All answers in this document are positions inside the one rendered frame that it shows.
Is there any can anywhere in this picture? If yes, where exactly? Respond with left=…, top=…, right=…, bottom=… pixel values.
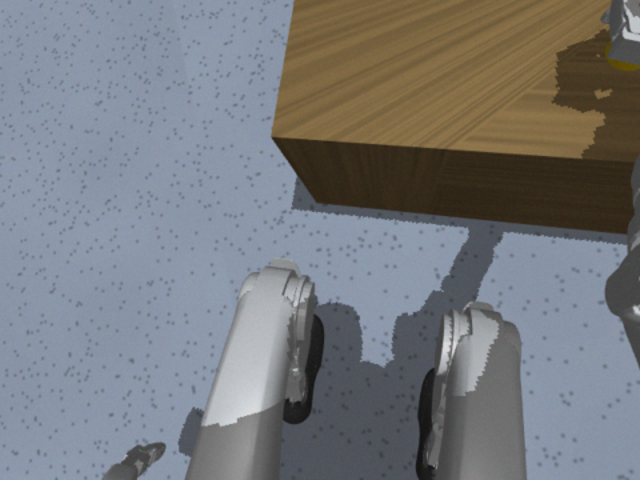
left=605, top=3, right=640, bottom=71

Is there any left robot hand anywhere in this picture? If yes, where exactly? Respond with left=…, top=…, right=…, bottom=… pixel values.
left=102, top=442, right=166, bottom=480

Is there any right robot foot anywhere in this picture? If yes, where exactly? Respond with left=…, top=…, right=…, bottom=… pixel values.
left=416, top=368, right=436, bottom=480

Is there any right robot hand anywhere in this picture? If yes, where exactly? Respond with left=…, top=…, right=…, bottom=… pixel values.
left=600, top=0, right=640, bottom=65

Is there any right robot arm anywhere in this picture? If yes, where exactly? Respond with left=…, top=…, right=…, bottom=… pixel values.
left=605, top=154, right=640, bottom=369

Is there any left robot foot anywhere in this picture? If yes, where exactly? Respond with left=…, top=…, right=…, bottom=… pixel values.
left=283, top=314, right=324, bottom=424

